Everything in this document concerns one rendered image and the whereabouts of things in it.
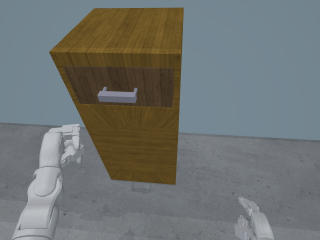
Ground cabinet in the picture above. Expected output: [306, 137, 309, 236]
[49, 7, 184, 185]

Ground robot left hand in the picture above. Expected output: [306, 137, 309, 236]
[39, 124, 84, 170]

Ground handle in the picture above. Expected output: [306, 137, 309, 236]
[97, 87, 138, 103]

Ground robot right hand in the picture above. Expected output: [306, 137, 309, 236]
[234, 196, 274, 240]

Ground drawer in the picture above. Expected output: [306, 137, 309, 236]
[62, 65, 174, 108]

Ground left robot forearm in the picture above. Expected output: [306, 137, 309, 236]
[11, 166, 65, 240]

